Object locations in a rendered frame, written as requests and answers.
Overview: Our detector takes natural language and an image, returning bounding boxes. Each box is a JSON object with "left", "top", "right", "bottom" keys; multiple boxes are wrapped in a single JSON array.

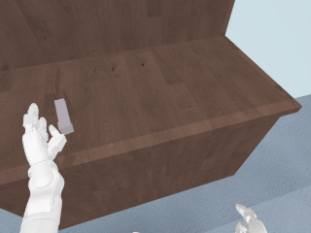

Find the counter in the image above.
[{"left": 0, "top": 0, "right": 302, "bottom": 231}]

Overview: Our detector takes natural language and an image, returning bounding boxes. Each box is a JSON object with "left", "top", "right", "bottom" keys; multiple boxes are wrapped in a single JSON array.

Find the right robot hand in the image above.
[{"left": 235, "top": 204, "right": 267, "bottom": 233}]

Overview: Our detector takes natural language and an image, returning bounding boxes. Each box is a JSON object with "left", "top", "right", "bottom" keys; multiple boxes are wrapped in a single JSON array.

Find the tap lever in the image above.
[{"left": 54, "top": 98, "right": 74, "bottom": 135}]

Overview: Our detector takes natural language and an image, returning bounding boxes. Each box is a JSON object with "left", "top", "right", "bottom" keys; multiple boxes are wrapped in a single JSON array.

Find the left robot forearm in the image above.
[{"left": 19, "top": 160, "right": 64, "bottom": 233}]

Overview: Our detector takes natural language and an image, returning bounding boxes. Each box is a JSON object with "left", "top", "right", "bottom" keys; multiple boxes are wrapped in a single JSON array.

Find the left robot hand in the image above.
[{"left": 22, "top": 103, "right": 67, "bottom": 167}]

